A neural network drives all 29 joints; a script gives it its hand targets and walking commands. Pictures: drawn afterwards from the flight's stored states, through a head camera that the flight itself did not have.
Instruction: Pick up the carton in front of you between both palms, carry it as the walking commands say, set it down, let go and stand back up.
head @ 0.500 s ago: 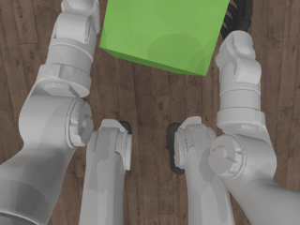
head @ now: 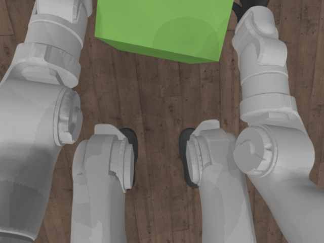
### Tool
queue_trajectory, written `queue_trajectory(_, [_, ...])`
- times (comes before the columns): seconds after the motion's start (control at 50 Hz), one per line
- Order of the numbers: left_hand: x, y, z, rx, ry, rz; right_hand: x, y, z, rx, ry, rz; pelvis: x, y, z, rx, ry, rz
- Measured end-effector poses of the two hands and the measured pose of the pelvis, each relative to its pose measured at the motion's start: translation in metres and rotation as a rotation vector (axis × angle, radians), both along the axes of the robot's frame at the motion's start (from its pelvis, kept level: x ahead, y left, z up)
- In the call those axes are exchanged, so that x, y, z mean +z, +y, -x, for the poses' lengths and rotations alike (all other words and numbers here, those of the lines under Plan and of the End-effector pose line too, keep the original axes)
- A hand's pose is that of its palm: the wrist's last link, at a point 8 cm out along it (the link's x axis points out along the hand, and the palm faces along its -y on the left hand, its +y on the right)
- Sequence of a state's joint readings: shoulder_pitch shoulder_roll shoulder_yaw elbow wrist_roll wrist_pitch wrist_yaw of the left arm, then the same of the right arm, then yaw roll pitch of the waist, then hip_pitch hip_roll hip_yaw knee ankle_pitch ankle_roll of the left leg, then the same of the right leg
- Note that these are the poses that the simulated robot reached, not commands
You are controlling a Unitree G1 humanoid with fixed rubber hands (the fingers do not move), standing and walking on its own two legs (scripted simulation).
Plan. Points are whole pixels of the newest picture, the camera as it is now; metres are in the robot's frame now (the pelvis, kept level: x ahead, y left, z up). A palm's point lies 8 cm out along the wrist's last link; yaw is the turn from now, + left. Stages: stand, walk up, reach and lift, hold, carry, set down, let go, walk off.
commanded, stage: set down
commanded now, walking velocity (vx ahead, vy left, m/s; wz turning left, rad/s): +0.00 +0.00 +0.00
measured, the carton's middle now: (164, 5) +0.55 +0.00 -0.24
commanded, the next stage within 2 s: none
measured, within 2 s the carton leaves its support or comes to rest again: rests again in 0.10 s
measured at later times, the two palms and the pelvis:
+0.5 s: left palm out of the picture +0.58 +0.14 -0.17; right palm (256, 15) +0.52 -0.16 -0.16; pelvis +0.00 +0.00 -0.01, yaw -1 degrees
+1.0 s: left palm out of the picture +0.55 +0.20 -0.20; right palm (253, 26) +0.51 -0.17 -0.19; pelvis -0.01 +0.00 -0.01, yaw +0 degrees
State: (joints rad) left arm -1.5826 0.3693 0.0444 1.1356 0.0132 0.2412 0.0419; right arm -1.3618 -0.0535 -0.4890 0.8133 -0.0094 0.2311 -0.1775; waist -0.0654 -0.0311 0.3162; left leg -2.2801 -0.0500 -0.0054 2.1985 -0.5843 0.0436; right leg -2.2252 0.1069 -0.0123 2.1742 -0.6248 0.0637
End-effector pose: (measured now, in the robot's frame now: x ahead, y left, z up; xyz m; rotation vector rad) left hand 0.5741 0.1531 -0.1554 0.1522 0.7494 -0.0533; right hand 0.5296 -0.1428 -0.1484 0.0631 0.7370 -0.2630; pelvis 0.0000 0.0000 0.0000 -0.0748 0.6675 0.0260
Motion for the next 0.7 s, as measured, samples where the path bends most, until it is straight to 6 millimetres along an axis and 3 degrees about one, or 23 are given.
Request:
queue_trajectory(0.28, [-0.007,-0.011,-0.001,-0.029,0.001,0.047,-0.009,-0.014,0.008,0.017,0.033,0.021,-0.004,0.002,0.003,-0.005,-0.031,0.009])
queue_trajectory(0.7, [-0.011,-0.008,-0.002,-0.046,-0.028,0.07,-0.013,-0.018,0.006,0.054,0.017,-0.01,-0.01,0.002,0.002,-0.009,-0.063,0.012])
